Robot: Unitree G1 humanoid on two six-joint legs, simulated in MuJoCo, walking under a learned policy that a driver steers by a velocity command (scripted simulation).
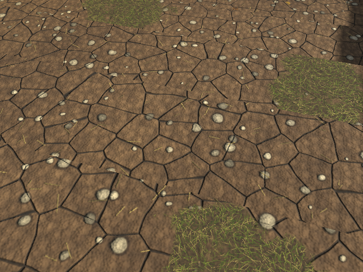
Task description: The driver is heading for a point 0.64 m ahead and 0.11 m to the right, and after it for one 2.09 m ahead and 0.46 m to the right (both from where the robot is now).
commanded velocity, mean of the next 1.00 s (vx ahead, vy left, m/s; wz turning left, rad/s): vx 0.43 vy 0.00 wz -0.22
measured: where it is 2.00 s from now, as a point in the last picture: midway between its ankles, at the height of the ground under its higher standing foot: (203, 228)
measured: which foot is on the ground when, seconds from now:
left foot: up 0.00-0.16, down 0.18-0.74, up 0.76-1.00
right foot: down 0.00-0.22, up 0.24-0.68, down 0.70-1.00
